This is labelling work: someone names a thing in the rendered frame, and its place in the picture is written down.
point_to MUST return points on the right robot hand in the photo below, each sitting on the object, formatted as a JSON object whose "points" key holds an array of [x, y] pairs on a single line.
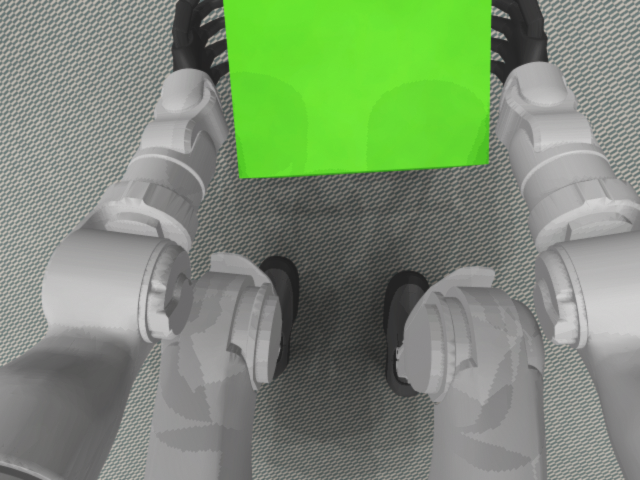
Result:
{"points": [[524, 31]]}

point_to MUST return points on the left robot upper arm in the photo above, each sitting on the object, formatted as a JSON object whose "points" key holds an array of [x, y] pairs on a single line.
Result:
{"points": [[109, 297]]}

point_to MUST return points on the left robot hand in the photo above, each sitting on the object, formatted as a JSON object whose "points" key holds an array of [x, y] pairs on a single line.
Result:
{"points": [[188, 48]]}

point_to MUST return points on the robot right thigh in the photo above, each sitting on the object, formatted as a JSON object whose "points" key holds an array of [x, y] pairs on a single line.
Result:
{"points": [[469, 354]]}

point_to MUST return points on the robot left shin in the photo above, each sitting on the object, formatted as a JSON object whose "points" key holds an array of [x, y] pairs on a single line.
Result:
{"points": [[236, 264]]}

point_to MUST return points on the carton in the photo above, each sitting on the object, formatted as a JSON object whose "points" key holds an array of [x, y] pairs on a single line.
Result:
{"points": [[326, 87]]}

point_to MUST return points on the right robot upper arm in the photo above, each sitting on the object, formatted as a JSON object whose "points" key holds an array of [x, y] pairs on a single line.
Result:
{"points": [[587, 295]]}

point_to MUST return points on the robot left forearm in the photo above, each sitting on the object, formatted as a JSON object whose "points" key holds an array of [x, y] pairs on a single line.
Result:
{"points": [[167, 178]]}

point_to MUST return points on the robot right forearm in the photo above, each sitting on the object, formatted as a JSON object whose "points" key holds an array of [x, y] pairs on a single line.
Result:
{"points": [[562, 172]]}

